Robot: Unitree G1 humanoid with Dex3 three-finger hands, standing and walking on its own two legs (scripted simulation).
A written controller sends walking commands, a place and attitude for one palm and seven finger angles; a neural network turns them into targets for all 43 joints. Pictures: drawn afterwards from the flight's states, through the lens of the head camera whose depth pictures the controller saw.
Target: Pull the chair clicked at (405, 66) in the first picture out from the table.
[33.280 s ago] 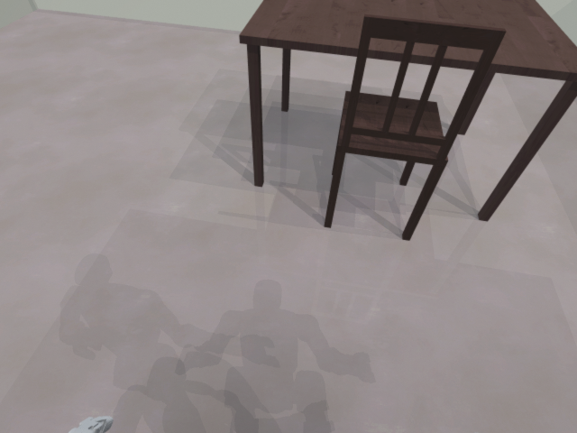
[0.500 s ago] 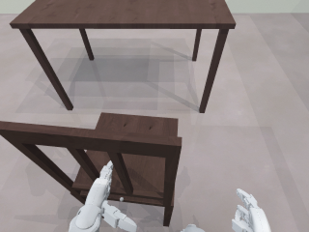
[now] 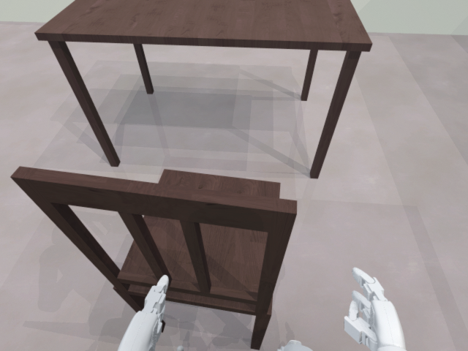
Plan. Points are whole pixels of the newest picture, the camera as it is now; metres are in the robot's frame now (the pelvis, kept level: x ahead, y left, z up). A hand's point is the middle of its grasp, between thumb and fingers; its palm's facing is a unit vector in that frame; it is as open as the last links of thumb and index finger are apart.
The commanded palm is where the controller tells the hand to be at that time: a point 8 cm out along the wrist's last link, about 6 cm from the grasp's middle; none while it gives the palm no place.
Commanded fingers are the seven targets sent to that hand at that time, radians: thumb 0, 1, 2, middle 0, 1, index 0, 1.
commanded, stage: draw the hand back to the body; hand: left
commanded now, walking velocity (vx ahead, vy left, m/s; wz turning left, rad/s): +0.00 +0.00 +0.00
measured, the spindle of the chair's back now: (151, 252) +0.30 +0.17 -0.01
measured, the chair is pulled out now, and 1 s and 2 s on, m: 0.61 0.61 0.61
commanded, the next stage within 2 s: step back with the hand held close in 1.68 s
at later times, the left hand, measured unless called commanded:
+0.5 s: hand (142, 335) +0.15 +0.13 +0.07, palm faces -0.04 -1.00 -0.07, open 17.5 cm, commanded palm +0.11 +0.19 +0.09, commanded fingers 0.00 -0.51 0.22 -0.00 -0.01 -0.00 -0.01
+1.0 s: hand (44, 292) +0.17 +0.22 +0.16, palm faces +0.35 -0.85 -0.39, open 13.7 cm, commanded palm +0.13 +0.26 +0.19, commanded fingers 0.00 0.39 0.65 -0.13 -0.19 -0.13 -0.19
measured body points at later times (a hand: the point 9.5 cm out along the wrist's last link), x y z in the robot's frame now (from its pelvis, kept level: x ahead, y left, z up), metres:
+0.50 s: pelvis -0.02 +0.00 -0.03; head +0.02 -0.01 +0.42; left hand +0.14 +0.18 +0.08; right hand +0.18 -0.22 -0.09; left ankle -0.04 +0.13 -0.68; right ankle +0.05 -0.13 -0.68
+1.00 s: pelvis +0.01 +0.00 +0.04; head -0.01 -0.03 +0.49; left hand +0.15 +0.26 +0.18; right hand +0.21 -0.22 -0.03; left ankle -0.04 +0.13 -0.68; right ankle +0.05 -0.13 -0.68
